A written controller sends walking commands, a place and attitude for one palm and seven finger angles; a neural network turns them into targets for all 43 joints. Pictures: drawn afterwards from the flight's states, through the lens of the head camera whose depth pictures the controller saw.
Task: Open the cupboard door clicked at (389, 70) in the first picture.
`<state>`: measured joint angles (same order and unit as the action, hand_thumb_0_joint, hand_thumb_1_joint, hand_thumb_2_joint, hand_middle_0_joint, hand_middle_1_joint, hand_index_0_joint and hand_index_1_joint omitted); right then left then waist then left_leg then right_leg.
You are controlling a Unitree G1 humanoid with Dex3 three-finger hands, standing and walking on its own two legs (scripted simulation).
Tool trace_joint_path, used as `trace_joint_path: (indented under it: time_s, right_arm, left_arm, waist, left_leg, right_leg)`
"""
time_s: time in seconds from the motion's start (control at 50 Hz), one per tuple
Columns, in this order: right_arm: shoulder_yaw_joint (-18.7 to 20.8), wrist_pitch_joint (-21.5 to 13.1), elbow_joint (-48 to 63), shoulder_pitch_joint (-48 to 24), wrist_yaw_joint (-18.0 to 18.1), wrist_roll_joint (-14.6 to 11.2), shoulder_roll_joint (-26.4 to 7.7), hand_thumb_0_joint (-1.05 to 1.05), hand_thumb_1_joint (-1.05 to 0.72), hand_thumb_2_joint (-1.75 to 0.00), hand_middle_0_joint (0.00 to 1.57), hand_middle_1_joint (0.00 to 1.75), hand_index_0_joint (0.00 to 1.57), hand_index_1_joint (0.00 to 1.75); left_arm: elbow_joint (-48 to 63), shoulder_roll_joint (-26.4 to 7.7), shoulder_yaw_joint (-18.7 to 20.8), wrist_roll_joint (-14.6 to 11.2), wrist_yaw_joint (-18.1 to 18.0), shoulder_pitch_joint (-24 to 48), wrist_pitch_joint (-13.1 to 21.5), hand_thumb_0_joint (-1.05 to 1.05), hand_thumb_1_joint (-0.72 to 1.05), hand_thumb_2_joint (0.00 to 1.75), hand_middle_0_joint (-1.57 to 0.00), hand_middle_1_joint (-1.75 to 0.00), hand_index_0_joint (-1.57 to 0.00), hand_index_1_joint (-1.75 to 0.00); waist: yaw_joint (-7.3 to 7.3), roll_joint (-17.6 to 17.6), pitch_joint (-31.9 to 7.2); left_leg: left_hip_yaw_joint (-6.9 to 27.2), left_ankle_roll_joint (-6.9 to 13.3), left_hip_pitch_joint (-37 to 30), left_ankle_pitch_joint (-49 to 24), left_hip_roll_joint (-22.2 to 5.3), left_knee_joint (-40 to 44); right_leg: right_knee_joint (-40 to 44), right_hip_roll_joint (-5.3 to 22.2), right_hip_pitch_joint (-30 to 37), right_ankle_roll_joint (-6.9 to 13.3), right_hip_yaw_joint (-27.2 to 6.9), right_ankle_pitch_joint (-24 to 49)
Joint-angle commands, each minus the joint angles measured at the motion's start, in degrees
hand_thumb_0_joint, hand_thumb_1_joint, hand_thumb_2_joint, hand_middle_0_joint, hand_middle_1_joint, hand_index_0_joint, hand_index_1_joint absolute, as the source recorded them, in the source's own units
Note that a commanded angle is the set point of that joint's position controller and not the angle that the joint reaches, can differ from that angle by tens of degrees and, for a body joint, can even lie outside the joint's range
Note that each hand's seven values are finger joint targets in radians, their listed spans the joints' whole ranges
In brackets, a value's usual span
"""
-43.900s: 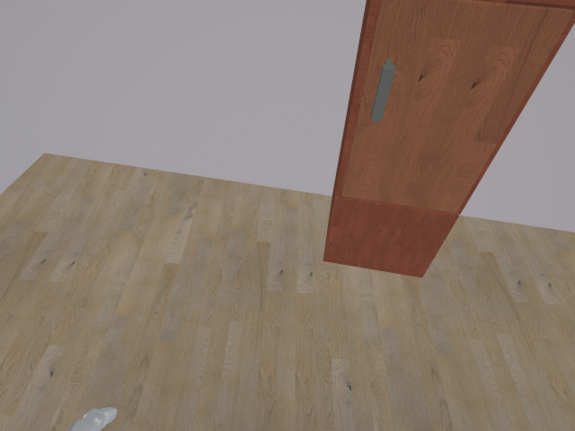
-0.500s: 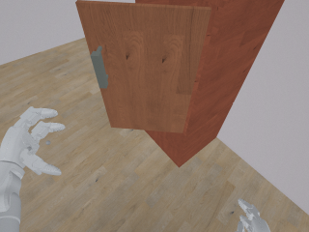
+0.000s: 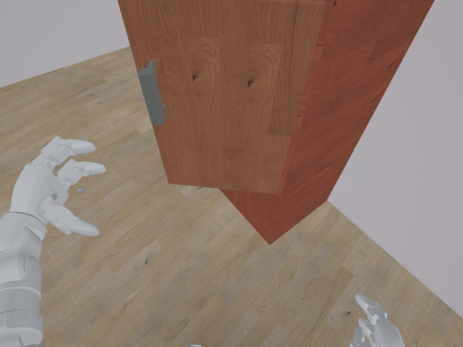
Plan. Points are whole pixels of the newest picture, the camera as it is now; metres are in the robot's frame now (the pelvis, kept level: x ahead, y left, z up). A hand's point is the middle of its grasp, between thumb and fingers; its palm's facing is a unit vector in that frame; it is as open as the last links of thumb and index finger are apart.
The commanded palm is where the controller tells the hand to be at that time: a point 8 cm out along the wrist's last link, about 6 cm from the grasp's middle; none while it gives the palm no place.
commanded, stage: move the hooked fingers beside the handle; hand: left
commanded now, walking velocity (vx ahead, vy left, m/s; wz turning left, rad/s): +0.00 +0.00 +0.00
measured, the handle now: (155, 92) +0.61 +0.22 +0.08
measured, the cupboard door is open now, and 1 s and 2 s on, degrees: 46 46 46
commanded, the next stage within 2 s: none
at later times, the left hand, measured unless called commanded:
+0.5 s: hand (103, 148) +0.43 +0.27 +0.09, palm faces -0.04 -1.00 +0.00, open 14.0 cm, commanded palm +0.40 +0.32 +0.09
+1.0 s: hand (112, 119) +0.50 +0.27 +0.09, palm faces -0.05 -1.00 -0.01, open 14.0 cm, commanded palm +0.49 +0.32 +0.08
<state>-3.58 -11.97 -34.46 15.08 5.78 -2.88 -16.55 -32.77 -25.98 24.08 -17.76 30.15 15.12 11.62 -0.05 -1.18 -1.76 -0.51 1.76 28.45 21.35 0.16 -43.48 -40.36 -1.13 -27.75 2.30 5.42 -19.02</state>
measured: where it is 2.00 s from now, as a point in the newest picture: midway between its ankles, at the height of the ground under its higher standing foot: outside the picture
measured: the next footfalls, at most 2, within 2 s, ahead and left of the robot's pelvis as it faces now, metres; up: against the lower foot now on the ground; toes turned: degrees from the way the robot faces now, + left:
none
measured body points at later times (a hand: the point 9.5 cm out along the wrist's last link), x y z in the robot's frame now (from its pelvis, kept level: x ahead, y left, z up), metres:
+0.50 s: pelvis +0.01 +0.01 -0.01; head +0.08 +0.02 +0.44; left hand +0.42 +0.32 +0.09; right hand +0.07 -0.26 -0.11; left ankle +0.01 +0.10 -0.71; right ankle +0.02 -0.10 -0.71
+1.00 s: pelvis +0.00 +0.01 -0.02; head +0.13 +0.04 +0.41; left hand +0.50 +0.33 +0.10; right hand +0.01 -0.26 -0.12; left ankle +0.01 +0.10 -0.71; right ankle +0.02 -0.10 -0.71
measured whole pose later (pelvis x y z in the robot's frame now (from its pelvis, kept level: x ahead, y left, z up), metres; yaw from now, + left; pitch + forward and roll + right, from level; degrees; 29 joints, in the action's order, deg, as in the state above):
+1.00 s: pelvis +0.00 +0.01 -0.02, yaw -3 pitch +18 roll -3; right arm -3.7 0.4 -35.3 22.6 3.3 -1.1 -17.7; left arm -71.7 -43.3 28.8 -7.2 30.2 52.8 17.7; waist 9.2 0.0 -3.2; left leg -1.5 2.8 44.8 23.9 -1.2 -50.9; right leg -45.2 -2.3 -43.6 1.4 4.4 -19.5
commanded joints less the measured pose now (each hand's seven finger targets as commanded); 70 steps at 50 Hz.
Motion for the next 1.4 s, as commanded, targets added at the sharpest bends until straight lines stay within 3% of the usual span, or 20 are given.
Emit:
trace_joint_path:
  time_s: [0.0, 0.04, 0.12, 0.24, 0.3, 0.34, 0.42, 0.5, 0.62, 0.68, 0.8, 0.9, 0.98, 1.06, 1.08, 1.1, 1.16, 1.28, 1.32, 1.38]
  right_arm:
    - [3.4, -2.2, 6.1, 1.3, 1.0, 0.1, -8.4, 0.0, -0.9, -0.9, 0.2, 0.3, 0.2, 0.3]
    - [3.4, -1.7, 6.1, 2.1, 0.8, 0.1, -8.7, 0.0, -0.9, -0.9, 0.2, 0.3, 0.2, 0.3]
    - [3.8, -0.7, 7.0, 3.5, -0.2, 0.4, -8.9, 0.0, -0.9, -0.9, 0.2, 0.3, 0.2, 0.3]
    - [4.3, 1.4, 6.4, 6.2, -0.8, 0.5, -9.6, 0.0, -0.9, -0.9, 0.2, 0.3, 0.2, 0.3]
    - [4.6, 2.2, 6.4, 7.3, -1.0, 0.7, -9.6, 0.0, -0.9, -0.9, 0.2, 0.3, 0.2, 0.3]
    - [4.6, 2.7, 6.0, 8.1, -1.2, 0.8, -9.6, 0.0, -0.9, -0.9, 0.2, 0.3, 0.2, 0.3]
    - [4.7, 4.1, 4.4, 9.6, -1.0, 0.7, -10.3, 0.0, -0.9, -0.9, 0.2, 0.3, 0.2, 0.3]
    - [4.9, 4.9, 4.3, 10.8, -1.3, 1.2, -10.3, 0.0, -0.9, -0.9, 0.2, 0.3, 0.2, 0.3]
    - [4.8, 7.1, 3.4, 12.1, -1.6, 1.2, -10.7, 0.0, -0.9, -0.9, 0.2, 0.3, 0.2, 0.3]
    - [4.5, 8.0, 3.5, 12.5, -1.5, 1.3, -10.9, 0.0, -0.9, -0.9, 0.2, 0.3, 0.2, 0.3]
    - [4.4, 9.6, 2.6, 14.5, -1.5, 1.8, -11.4, 0.0, -0.9, -0.9, 0.2, 0.3, 0.2, 0.3]
    - [3.9, 10.9, 2.1, 15.9, -1.3, 1.9, -11.9, 0.0, -0.9, -0.9, 0.2, 0.3, 0.2, 0.3]
    - [3.8, 11.9, 1.9, 17.5, -1.4, 2.3, -12.1, 0.0, -0.9, -0.9, 0.2, 0.3, 0.2, 0.3]
    - [3.6, 13.2, 1.8, 19.1, -1.5, 2.3, -12.6, 0.0, -0.9, -0.9, 0.2, 0.3, 0.2, 0.3]
    - [3.5, 13.3, 1.8, 19.2, -1.4, 2.4, -12.5, 0.0, -0.9, -0.9, 0.2, 0.3, 0.2, 0.3]
    - [3.6, 13.7, 1.8, 20.0, -1.5, 2.6, -12.7, 0.0, -0.9, -0.9, 0.2, 0.3, 0.2, 0.3]
    - [3.3, 14.5, 1.7, 20.8, -1.8, 2.8, -12.7, 0.0, -0.9, -0.9, 0.2, 0.3, 0.2, 0.3]
    - [3.4, 15.9, 1.4, 23.1, -2.1, 3.5, -13.0, 0.0, -0.9, -0.9, 0.2, 0.3, 0.2, 0.3]
    - [3.3, 16.4, 0.8, 23.5, -2.3, 3.5, -13.1, 0.0, -0.9, -0.9, 0.2, 0.3, 0.2, 0.3]
    - [3.3, 16.8, 2.0, 24.2, -2.6, 3.7, -13.1, 0.0, -0.9, -0.9, 0.2, 0.3, 0.2, 0.3]
  left_arm:
    - [6.2, -17.3, 3.5, -0.6, 0.0, 24.2, 3.5, 0.0, -0.5, 0.3, -0.3, -1.2, -0.3, -1.2]
    - [2.3, -18.5, 4.6, -0.2, 0.0, 24.0, 3.3, 0.0, -0.5, 0.3, -0.3, -1.2, -0.3, -1.2]
    - [2.5, -20.1, 5.4, 0.7, -0.5, 25.2, 4.2, 0.0, -0.5, 0.3, -0.3, -1.2, -0.3, -1.2]
    - [-3.2, -22.1, 6.9, 1.4, -1.2, 29.5, 5.5, 0.0, -0.5, 0.3, -0.3, -1.2, -0.3, -1.2]
    - [-2.2, -23.5, 7.3, 2.0, -1.1, 31.8, 6.4, 0.0, -0.5, 0.3, -0.3, -1.2, -0.3, -1.2]
    - [-3.0, -22.3, 5.9, 2.5, -1.0, 33.0, 6.7, 0.0, -0.5, 0.3, -0.3, -1.2, -0.3, -1.2]
    - [-10.4, -23.8, 6.1, 2.9, -0.9, 38.9, 7.1, 0.0, -0.5, 0.3, -0.3, -1.2, -0.3, -1.2]
    - [-8.5, -25.5, 5.9, 4.2, -0.8, 43.1, 8.8, 0.0, -0.5, 0.3, -0.3, -1.2, -0.3, -1.2]
    - [-17.8, -25.6, 5.9, 4.4, -0.7, 44.6, 8.5, 0.0, -0.5, 0.3, -0.3, -1.2, -0.3, -1.2]
    - [-20.1, -27.1, 5.3, 5.6, -0.9, 50.0, 8.4, 0.0, -0.5, 0.3, -0.3, -1.2, -0.3, -1.2]
    - [-21.7, -32.2, 6.5, 7.6, -1.3, 58.2, 10.7, 0.0, -0.5, 0.3, -0.3, -1.2, -0.3, -1.2]
    - [-26.5, -36.0, 7.4, 8.8, 0.0, 61.1, 10.2, 0.0, -0.5, 0.3, -0.3, -1.2, -0.3, -1.2]
    - [-28.5, -35.4, 5.5, 9.8, 0.4, 62.4, 8.9, 0.0, -0.5, 0.3, -0.3, -1.2, -0.3, -1.2]
    - [-31.0, -39.4, 7.9, 10.1, 0.6, 63.8, 7.8, 0.0, -0.5, 0.3, -0.3, -1.2, -0.3, -1.2]
    - [-30.1, -38.7, 6.9, 9.9, 0.7, 66.3, 8.0, 0.0, -0.5, 0.3, -0.3, -1.2, -0.3, -1.2]
    - [-30.1, -41.3, 8.7, 10.5, 0.5, 66.5, 8.0, 0.0, -0.5, 0.3, -0.3, -1.2, -0.3, -1.2]
    - [-31.9, -40.8, 6.9, 12.1, -0.1, 67.7, 7.5, 0.0, -0.5, 0.3, -0.3, -1.2, -0.3, -1.2]
    - [-30.7, -42.7, 8.3, 12.5, -0.4, 70.7, 7.7, 0.0, -0.5, 0.3, -0.3, -1.2, -0.3, -1.2]
    - [-32.5, -43.4, 8.0, 13.1, -0.2, 71.9, 6.8, 0.0, -0.5, 0.3, -0.3, -1.2, -0.3, -1.2]
    - [-32.0, -44.4, 9.7, 12.9, 0.3, 66.3, 6.1, 0.0, -0.5, 0.3, -0.3, -1.2, -0.3, -1.2]
  waist:
    - [2.45, -2.0, -14.7]
    - [1.96, -1.1, -15.4]
    - [0.69, -4.6, -20.7]
    - [2.12, -1.3, -19.3]
    - [1.78, -5.5, -22.3]
    - [2.34, -6.7, -22.7]
    - [4.36, -1.2, -19.5]
    - [3.76, -9.3, -26.0]
    - [5.23, -2.5, -21.9]
    - [6.23, -4.7, -20.5]
    - [7.95, -6.2, -25.2]
    - [8.61, -8.0, -26.9]
    - [9.67, -10.0, -26.9]
    - [10.18, -6.6, -27.5]
    - [10.93, -8.4, -27.3]
    - [10.16, -9.6, -28.9]
    - [11.53, -10.4, -27.3]
    - [12.1, -15.0, -31.8]
    - [13.17, -13.6, -30.8]
    - [10.79, -14.2, -32.8]
  left_leg:
    - [3.0, -0.2, -4.7, -10.7, 0.0, 6.1]
    - [2.9, -0.2, -3.4, -10.9, 0.1, 6.0]
    - [2.9, -0.6, -5.4, -17.1, 0.0, 5.4]
    - [2.4, -0.3, -2.7, -16.5, -0.4, 4.7]
    - [2.6, -0.6, -5.2, -21.0, -0.6, 4.2]
    - [2.6, -0.8, -6.3, -21.8, -0.7, 3.8]
    - [2.7, -0.1, -2.3, -16.6, -0.9, 3.8]
    - [3.9, -1.3, -8.5, -23.0, -1.1, 2.8]
    - [3.5, -0.6, -3.5, -21.7, -1.4, 2.2]
    - [3.2, -0.1, -1.7, -18.8, -1.2, 1.9]
    - [3.7, -0.2, -1.9, -18.4, -1.5, -0.1]
    - [3.9, -0.1, -0.4, -18.8, -1.6, -1.4]
    - [4.5, -0.4, -2.0, -21.5, -1.9, -2.2]
    - [4.1, 0.3, 1.9, -20.6, -2.0, -3.1]
    - [4.2, 0.2, 1.3, -21.6, -2.0, -3.3]
    - [4.3, 0.0, 0.8, -22.0, -2.1, -3.4]
    - [4.8, -0.2, 0.7, -22.3, -2.4, -3.8]
    - [5.9, -1.6, -5.0, -31.0, -3.1, -5.4]
    - [5.9, -1.3, -3.7, -30.4, -3.3, -5.9]
    - [5.9, -1.6, -4.4, -34.5, -3.2, -5.6]
  right_leg:
    - [4.8, 0.5, 4.9, -0.6, -5.0, 9.3]
    - [4.4, 0.6, 5.5, -0.6, -5.0, 9.7]
    - [2.4, 0.3, 7.2, -0.2, -4.5, 15.2]
    - [2.0, -0.1, 5.5, -0.6, -4.7, 15.7]
    - [1.2, -0.2, 5.4, -0.3, -4.6, 18.2]
    - [1.2, -0.3, 3.9, -0.4, -4.5, 17.9]
    - [1.7, -0.6, 1.9, -0.8, -4.4, 14.9]
    - [0.3, -0.6, 0.2, -0.1, -4.0, 15.8]
    - [0.3, -1.0, -0.6, -0.7, -3.8, 16.5]
    - [0.1, -0.9, -2.4, -0.6, -4.1, 14.9]
    - [-0.9, -1.2, -4.0, -0.9, -4.7, 13.9]
    - [-1.7, -1.4, -4.8, -0.8, -4.9, 14.2]
    - [-2.1, -1.7, -8.4, -0.7, -4.2, 14.1]
    - [-2.0, -1.8, -6.4, -1.2, -4.6, 15.3]
    - [-2.3, -2.0, -7.3, -1.0, -4.5, 15.9]
    - [-2.4, -2.0, -7.4, -1.1, -4.4, 15.4]
    - [-2.4, -2.2, -10.3, -1.1, -4.0, 14.1]
    - [-3.3, -2.8, -13.1, -0.8, -3.0, 16.6]
    - [-3.2, -2.9, -13.5, -1.1, -3.0, 16.9]
    - [-3.6, -3.0, -11.2, -0.8, -2.7, 19.1]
